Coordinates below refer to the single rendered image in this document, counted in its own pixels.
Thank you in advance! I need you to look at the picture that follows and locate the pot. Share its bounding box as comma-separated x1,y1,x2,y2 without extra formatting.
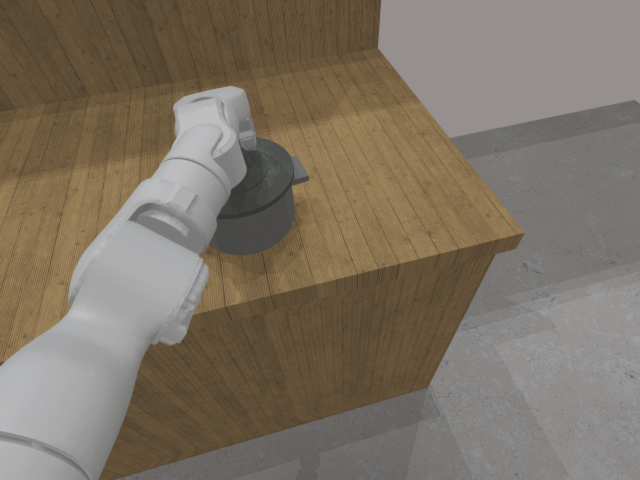
209,155,309,255

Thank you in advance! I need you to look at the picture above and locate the knob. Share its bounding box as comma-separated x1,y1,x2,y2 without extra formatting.
240,147,248,167

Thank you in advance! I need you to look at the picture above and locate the left robot upper arm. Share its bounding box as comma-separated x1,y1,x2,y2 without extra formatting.
0,220,210,480

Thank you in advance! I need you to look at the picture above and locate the table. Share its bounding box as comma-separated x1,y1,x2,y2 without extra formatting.
0,0,525,480

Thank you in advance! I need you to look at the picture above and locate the lid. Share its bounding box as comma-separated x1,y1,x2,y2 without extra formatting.
216,137,294,219

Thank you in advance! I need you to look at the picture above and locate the left robot forearm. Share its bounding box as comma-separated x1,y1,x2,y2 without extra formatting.
68,94,247,306

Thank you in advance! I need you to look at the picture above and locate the left robot hand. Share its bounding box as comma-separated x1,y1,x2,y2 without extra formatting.
173,86,256,150

